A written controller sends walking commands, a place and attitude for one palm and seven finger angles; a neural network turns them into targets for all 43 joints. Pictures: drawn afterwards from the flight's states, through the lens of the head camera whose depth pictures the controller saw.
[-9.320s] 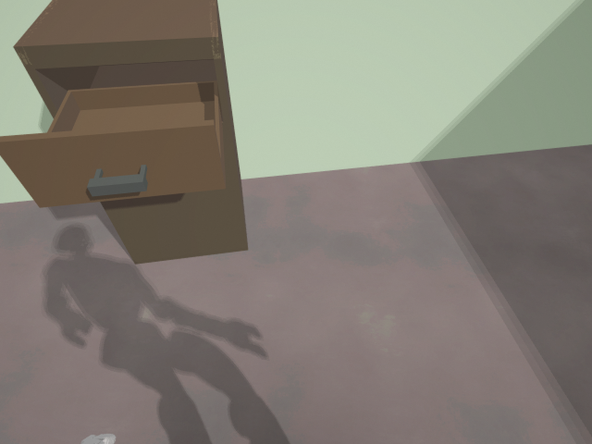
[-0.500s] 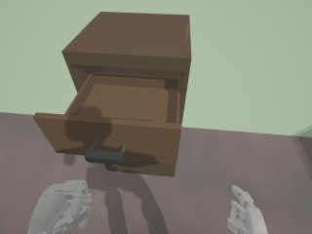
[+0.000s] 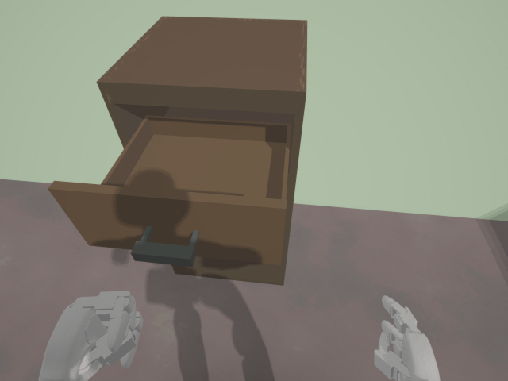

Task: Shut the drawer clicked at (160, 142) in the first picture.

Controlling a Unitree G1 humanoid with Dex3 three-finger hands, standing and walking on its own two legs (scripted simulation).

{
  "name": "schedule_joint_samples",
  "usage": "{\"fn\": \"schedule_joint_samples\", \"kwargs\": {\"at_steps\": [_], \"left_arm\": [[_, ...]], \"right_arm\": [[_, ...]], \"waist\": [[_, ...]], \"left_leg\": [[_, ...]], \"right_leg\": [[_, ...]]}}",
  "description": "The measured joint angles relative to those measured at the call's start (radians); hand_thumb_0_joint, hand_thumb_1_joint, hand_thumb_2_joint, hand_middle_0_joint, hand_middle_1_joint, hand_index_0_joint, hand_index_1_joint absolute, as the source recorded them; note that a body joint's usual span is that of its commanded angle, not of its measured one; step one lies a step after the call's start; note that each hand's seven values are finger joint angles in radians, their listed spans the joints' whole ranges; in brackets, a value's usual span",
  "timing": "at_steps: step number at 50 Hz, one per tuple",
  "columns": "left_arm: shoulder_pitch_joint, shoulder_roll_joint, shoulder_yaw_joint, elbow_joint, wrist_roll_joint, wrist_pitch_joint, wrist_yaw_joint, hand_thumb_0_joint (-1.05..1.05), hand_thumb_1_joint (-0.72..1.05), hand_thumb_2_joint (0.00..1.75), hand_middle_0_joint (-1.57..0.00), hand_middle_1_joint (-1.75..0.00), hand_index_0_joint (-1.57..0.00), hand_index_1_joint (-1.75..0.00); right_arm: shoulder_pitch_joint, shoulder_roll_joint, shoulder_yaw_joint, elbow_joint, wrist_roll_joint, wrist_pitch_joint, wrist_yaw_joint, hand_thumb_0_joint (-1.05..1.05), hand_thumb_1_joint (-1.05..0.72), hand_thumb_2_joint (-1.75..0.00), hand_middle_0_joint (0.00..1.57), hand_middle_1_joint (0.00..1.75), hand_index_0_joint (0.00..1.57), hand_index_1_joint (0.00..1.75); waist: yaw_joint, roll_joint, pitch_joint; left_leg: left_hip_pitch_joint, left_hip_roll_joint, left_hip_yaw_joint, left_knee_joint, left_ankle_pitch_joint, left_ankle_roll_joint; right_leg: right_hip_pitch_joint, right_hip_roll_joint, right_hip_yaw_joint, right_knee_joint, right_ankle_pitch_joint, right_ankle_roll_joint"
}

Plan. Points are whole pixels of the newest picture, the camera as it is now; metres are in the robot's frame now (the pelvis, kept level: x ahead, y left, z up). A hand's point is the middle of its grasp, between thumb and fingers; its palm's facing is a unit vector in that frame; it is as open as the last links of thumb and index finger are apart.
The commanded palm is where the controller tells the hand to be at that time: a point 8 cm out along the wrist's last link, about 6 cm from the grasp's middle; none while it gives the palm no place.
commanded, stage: bring the fist close to the handle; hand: left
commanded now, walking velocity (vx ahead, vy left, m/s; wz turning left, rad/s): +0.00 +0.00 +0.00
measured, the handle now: (168, 243) +0.35 +0.19 +0.00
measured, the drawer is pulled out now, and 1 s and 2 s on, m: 0.28 0.28 0.26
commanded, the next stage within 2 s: push the drawer shut in 1.22 s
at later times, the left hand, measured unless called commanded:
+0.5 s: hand (156, 316) +0.21 +0.16 +0.04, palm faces -0.08 -1.00 -0.04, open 3.2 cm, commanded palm +0.19 +0.22 +0.04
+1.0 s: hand (169, 307) +0.24 +0.16 +0.00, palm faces -0.09 -0.99 -0.04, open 3.2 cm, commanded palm +0.21 +0.22 +0.01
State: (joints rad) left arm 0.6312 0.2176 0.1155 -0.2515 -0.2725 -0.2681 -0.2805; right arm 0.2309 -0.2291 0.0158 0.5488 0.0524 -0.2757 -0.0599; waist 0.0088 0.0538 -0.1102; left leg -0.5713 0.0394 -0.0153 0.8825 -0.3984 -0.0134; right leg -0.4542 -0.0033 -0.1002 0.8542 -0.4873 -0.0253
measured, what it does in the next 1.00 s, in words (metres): stands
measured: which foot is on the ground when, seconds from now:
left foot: down 0.00-1.00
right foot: down 0.00-1.00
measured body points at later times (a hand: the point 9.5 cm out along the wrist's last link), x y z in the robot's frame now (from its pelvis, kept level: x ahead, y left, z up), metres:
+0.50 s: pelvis +0.00 +0.01 -0.02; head +0.04 +0.01 +0.43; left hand +0.21 +0.21 +0.04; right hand +0.17 -0.23 -0.09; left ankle +0.03 +0.13 -0.70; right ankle -0.03 -0.10 -0.70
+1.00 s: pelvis -0.01 +0.01 -0.05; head +0.05 +0.02 +0.40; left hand +0.24 +0.21 +0.01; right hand +0.16 -0.23 -0.13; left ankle +0.03 +0.13 -0.70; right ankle -0.03 -0.10 -0.70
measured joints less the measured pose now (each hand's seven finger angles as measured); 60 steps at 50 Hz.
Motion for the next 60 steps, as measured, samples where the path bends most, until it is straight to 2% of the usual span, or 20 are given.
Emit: {"fn": "schedule_joint_samples", "kwargs": {"at_steps": [12, 18, 30, 45, 54, 60], "left_arm": [[-0.119, -0.01, -0.022, 0.1, 0.031, -0.034, 0.029, 0.01, 0.89, 0.9, -1.4, -1.6, -1.4, -1.6], [-0.137, -0.016, -0.024, 0.127, 0.037, -0.052, 0.049, 0.01, 0.9, 0.9, -1.4, -1.6, -1.4, -1.6], [-0.199, -0.026, -0.057, 0.173, 0.065, -0.103, 0.083, 0.01, 0.9, 0.9, -1.4, -1.6, -1.4, -1.6], [-0.298, -0.025, -0.075, 0.235, 0.088, -0.11, 0.121, 0.01, 0.9, 0.9, -1.4, -1.6, -1.4, -1.6], [-0.282, -0.013, -0.061, 0.215, 0.072, -0.1, 0.128, 0.01, 0.9, 0.9, -1.4, -1.6, -1.4, -1.6], [-0.273, -0.018, -0.084, 0.211, 0.082, -0.106, 0.137, 0.01, 0.9, 0.9, -1.4, -1.6, -1.4, -1.6]], "right_arm": [[0.002, -0.005, -0.006, 0.006, -0.017, 0.032, 0.007, 0.01, -0.9, -0.9, 0.21, 0.29, 0.2, 0.3], [0.01, 0.0, -0.01, 0.005, -0.022, 0.054, 0.014, 0.01, -0.9, -0.9, 0.21, 0.29, 0.2, 0.3], [-0.006, 0.001, -0.009, -0.016, -0.034, 0.084, 0.024, 0.01, -0.9, -0.9, 0.21, 0.29, 0.2, 0.3], [-0.014, 0.002, 0.0, -0.043, -0.043, 0.134, 0.036, 0.01, -0.9, -0.9, 0.21, 0.29, 0.21, 0.3], [0.001, -0.001, 0.0, -0.047, -0.035, 0.157, 0.033, 0.01, -0.9, -0.9, 0.21, 0.29, 0.21, 0.3], [0.005, -0.009, -0.001, -0.056, -0.036, 0.155, 0.03, 0.01, -0.9, -0.9, 0.21, 0.29, 0.2, 0.3]], "waist": [[-0.022, -0.014, 0.012], [-0.032, -0.017, 0.003], [-0.034, -0.018, -0.015], [-0.04, -0.019, -0.039], [-0.046, -0.013, -0.041], [-0.046, -0.008, -0.043]], "left_leg": [[-0.073, -0.004, 0.007, 0.042, -0.011, 0.005], [-0.113, -0.004, 0.015, 0.069, -0.025, 0.009], [-0.24, -0.005, 0.017, 0.174, -0.064, 0.018], [-0.361, 0.002, 0.014, 0.273, -0.093, 0.02], [-0.356, 0.005, 0.014, 0.267, -0.091, 0.02], [-0.36, 0.003, 0.013, 0.267, -0.089, 0.02]], "right_leg": [[-0.079, -0.006, 0.008, 0.051, -0.015, 0.003], [-0.122, -0.009, 0.017, 0.08, -0.027, 0.008], [-0.246, -0.014, 0.021, 0.184, -0.065, 0.014], [-0.365, -0.01, 0.021, 0.28, -0.095, 0.014], [-0.36, -0.006, 0.022, 0.272, -0.089, 0.014], [-0.363, -0.008, 0.021, 0.273, -0.089, 0.014]]}}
